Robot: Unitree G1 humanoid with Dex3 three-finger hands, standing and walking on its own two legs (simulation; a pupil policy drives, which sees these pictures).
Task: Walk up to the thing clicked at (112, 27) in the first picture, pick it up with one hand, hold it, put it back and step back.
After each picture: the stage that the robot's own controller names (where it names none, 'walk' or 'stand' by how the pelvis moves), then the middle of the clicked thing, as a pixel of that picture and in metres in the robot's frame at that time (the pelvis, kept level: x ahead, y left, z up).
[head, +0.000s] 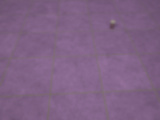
stand; (112, 24) +1.92 -0.44 -0.72
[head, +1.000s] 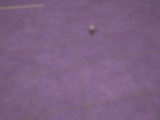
walk; (91, 30) +1.84 +0.01 -0.70
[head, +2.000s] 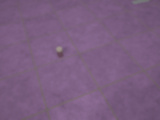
walk; (59, 52) +1.24 +0.31 -0.71
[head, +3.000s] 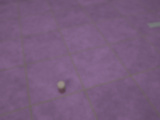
walk; (61, 87) +0.79 +0.24 -0.71
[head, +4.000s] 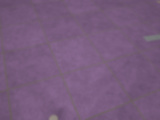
walk; out of the picture +0.48 +0.18 -0.70
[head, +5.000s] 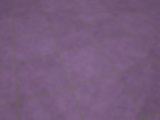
stand; out of the picture +0.39 +0.17 -0.72
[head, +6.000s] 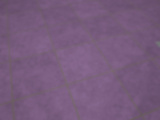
stand; out of the picture +0.37 +0.19 -0.72
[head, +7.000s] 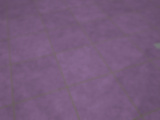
stand; out of the picture +0.38 +0.20 -0.73
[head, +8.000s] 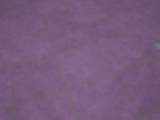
stand; out of the picture +0.37 +0.20 -0.73
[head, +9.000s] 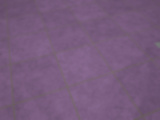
go down; out of the picture +0.36 +0.19 -0.73
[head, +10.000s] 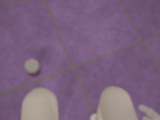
go down; (33, 68) +0.45 +0.21 -0.37
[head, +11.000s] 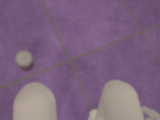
approach; (25, 61) +0.45 +0.22 -0.30
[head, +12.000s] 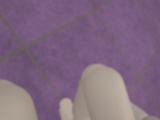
close in; out of the picture +0.43 +0.27 -0.22
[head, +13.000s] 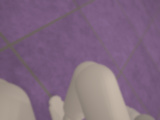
close; out of the picture +0.43 +0.27 -0.22
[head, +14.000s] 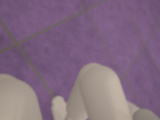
lift; out of the picture +0.39 +0.24 -0.23
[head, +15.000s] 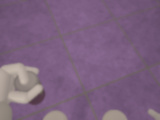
lift; (31, 88) +0.33 +0.18 -0.02
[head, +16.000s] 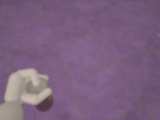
hold; (41, 95) +0.32 +0.16 +0.01
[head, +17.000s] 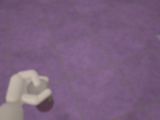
hold; (41, 96) +0.32 +0.16 -0.01
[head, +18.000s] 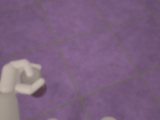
crouch; (34, 83) +0.37 +0.17 -0.07
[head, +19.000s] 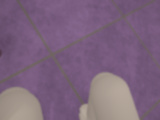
lower; out of the picture +0.51 +0.27 -0.23
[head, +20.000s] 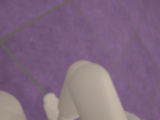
lower; out of the picture +0.58 +0.37 -0.26
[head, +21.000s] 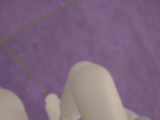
lower; out of the picture +0.58 +0.38 -0.25
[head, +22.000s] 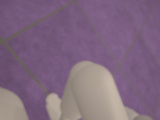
lower; out of the picture +0.58 +0.38 -0.25
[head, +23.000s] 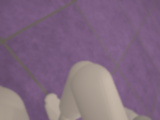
lower; out of the picture +0.58 +0.38 -0.25
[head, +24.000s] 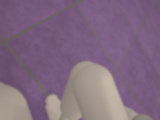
open; out of the picture +0.58 +0.37 -0.25
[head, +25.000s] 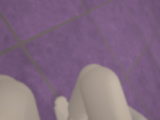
stand; out of the picture +0.59 +0.36 -0.26
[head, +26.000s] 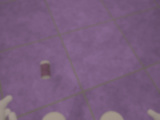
walk; (45, 69) +0.61 +0.23 -0.55
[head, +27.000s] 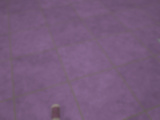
stand; (55, 112) +0.58 +0.22 -0.69
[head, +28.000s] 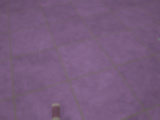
stand; (55, 111) +0.58 +0.22 -0.69
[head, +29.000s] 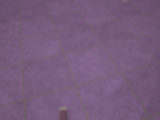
stand; (63, 115) +0.60 +0.20 -0.74
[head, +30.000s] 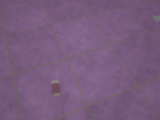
walk; (55, 88) +0.63 +0.18 -0.73
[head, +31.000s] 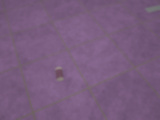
walk; (59, 73) +0.83 +0.24 -0.72
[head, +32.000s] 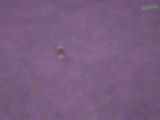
stand; (60, 52) +1.17 +0.24 -0.73
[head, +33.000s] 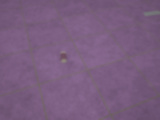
stand; (63, 57) +1.17 +0.22 -0.74
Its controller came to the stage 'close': yes
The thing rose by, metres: 0.70
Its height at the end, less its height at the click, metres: -0.02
